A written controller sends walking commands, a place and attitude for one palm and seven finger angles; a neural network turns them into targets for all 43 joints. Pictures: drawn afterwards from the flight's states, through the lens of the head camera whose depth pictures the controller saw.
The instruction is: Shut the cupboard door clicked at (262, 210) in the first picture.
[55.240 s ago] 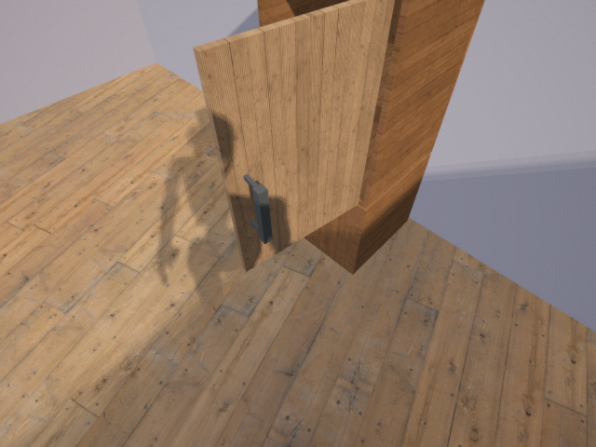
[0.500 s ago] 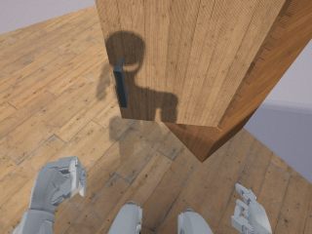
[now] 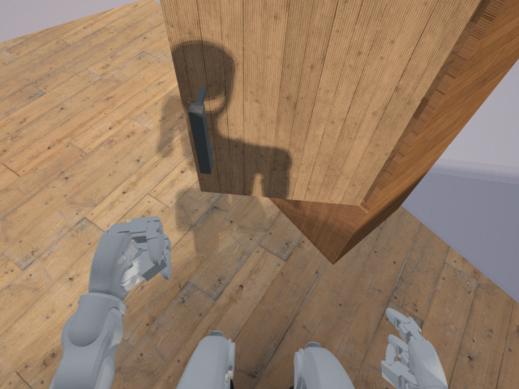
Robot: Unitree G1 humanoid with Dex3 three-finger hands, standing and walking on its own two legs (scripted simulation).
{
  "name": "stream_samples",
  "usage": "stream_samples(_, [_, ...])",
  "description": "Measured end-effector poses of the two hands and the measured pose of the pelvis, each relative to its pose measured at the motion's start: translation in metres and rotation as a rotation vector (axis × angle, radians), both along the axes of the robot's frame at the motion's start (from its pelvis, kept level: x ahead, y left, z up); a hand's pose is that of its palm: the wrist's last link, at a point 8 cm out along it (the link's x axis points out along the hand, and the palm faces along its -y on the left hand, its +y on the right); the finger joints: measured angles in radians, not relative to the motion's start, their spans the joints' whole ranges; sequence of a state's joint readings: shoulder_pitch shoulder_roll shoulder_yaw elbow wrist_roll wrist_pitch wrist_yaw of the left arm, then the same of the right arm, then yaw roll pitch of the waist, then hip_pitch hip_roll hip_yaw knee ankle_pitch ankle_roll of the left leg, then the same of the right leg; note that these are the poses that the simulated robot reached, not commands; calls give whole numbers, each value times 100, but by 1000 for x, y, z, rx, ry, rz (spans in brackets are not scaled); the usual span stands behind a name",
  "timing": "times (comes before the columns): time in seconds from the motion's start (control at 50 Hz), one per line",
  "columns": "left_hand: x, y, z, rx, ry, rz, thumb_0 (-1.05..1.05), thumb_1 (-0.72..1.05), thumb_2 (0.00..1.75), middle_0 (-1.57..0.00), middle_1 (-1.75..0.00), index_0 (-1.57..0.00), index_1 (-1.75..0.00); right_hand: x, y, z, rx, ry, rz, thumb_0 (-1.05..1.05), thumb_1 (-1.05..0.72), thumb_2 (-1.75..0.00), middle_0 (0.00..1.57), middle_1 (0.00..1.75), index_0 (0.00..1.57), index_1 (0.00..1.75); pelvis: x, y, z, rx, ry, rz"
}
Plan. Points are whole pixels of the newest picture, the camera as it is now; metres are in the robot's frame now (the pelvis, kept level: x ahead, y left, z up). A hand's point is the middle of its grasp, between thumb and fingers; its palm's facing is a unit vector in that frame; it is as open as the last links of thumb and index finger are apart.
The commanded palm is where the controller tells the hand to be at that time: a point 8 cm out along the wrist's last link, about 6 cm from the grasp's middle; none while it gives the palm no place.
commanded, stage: bring the fist close to the handle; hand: left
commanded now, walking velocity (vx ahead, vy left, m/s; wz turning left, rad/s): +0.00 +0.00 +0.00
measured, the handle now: (204, 133) +0.54 +0.14 +0.03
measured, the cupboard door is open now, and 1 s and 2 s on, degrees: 46 46 36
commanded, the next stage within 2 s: push the door shut along its arc in 1.02 s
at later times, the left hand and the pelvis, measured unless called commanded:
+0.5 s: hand (202, 195) +0.40 +0.12 +0.04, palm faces -0.05 -1.00 -0.01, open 3.1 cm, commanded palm +0.39 +0.17 +0.04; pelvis +0.00 +0.00 +0.00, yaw -1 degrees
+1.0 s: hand (213, 178) +0.44 +0.11 +0.04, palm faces -0.01 -1.00 -0.03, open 3.1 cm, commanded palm +0.41 +0.16 +0.03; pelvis +0.00 -0.01 +0.00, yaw -1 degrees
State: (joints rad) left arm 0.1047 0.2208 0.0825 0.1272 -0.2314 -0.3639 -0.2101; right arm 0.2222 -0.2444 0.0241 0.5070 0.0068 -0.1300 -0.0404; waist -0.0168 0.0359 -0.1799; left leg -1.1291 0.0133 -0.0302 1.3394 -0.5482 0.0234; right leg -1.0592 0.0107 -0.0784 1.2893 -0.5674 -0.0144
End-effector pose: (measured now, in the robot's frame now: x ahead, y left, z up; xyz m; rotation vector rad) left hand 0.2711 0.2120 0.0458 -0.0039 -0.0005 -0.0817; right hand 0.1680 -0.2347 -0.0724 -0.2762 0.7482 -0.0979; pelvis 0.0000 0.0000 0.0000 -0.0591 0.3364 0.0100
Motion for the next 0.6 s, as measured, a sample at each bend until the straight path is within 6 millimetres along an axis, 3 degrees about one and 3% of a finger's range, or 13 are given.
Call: stream_samples(0.6, [130, -48, -6, 17, -17, 39, 2, 90, 90, -130, -150, -130, -150, -70, -20, -29, 6, 291, -116, 0, -91, -90, 21, 30, 21, 30, 1, -1, 2, 24, 53, -21])
